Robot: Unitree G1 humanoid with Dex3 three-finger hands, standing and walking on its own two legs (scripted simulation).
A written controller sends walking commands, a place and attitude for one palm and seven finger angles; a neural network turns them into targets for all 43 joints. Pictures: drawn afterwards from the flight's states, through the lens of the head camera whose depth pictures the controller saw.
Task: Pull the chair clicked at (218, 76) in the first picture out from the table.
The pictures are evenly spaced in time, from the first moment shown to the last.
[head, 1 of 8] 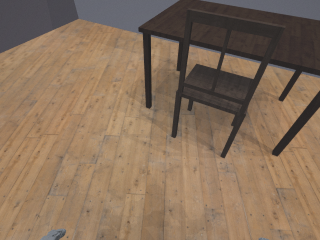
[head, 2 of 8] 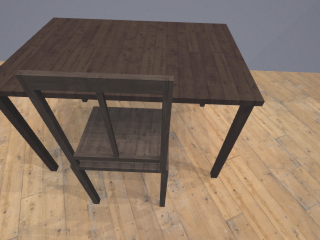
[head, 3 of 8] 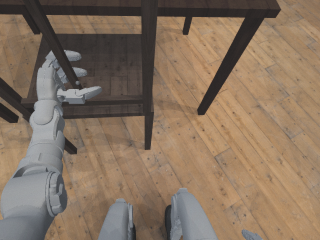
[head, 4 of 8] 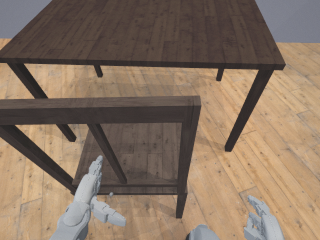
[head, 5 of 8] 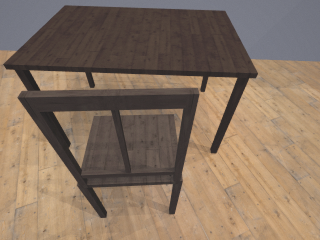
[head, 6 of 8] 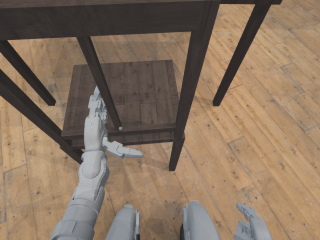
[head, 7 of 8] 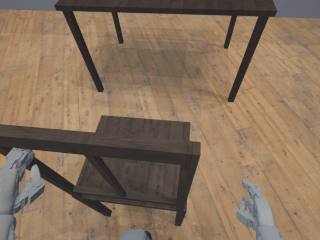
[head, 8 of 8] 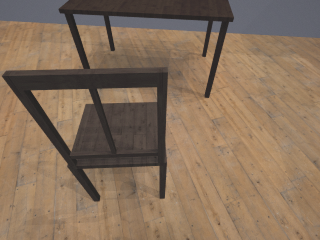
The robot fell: no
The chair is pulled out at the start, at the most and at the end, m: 0.00 0.81 0.80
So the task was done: yes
